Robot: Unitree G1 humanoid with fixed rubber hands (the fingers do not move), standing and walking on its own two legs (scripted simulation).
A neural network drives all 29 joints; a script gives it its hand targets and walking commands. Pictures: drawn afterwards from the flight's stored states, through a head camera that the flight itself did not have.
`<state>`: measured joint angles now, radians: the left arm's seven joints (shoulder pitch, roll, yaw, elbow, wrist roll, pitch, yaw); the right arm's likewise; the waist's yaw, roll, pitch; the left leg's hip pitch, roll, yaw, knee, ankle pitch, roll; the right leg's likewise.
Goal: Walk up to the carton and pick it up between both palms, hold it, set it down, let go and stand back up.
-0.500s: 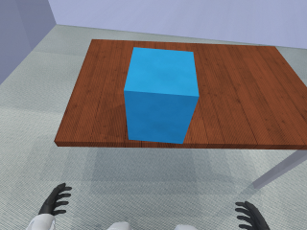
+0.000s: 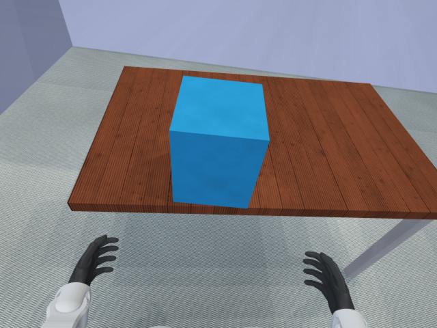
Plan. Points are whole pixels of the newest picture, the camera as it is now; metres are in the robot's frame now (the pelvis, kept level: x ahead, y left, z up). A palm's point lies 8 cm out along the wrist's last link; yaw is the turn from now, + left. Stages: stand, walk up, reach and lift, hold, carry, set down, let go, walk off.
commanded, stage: reach and lift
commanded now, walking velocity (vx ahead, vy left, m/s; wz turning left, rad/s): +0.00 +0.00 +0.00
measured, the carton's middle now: (216, 144) +0.54 +0.01 +0.00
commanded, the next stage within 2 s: none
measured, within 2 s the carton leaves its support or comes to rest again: neither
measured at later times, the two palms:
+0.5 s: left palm (94, 246) +0.26 +0.24 -0.01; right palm (324, 269) +0.23 -0.19 +0.00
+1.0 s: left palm (109, 206) +0.32 +0.22 +0.03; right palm (318, 217) +0.32 -0.19 +0.03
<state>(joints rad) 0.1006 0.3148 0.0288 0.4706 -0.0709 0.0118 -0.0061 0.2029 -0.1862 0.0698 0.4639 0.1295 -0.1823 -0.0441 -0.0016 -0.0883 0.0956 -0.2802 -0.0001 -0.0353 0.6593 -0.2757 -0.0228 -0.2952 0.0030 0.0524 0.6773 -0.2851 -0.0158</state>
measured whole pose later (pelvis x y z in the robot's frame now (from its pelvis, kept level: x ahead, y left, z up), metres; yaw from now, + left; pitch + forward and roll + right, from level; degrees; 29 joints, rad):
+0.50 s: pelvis +0.04 +0.00 +0.01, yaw +0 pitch -3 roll +0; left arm 0.12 0.31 -0.05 0.46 -0.16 -0.31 0.01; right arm 0.22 -0.17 0.09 0.39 0.19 -0.35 -0.03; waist 0.00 -0.04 0.09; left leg -0.27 0.00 -0.03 0.61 -0.30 -0.02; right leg -0.28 0.00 0.05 0.62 -0.30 0.02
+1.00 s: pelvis +0.04 +0.00 +0.01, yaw +0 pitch -2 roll +0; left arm -0.06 0.32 -0.07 0.38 -0.20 -0.06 0.02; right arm -0.06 -0.17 0.03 0.39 0.22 -0.13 -0.06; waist 0.00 -0.02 0.06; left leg -0.27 0.00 -0.03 0.60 -0.30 -0.02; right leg -0.27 0.00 0.05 0.60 -0.30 0.02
